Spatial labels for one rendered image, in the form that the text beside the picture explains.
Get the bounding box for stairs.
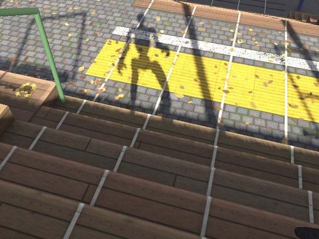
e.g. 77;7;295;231
162;0;315;25
0;95;319;239

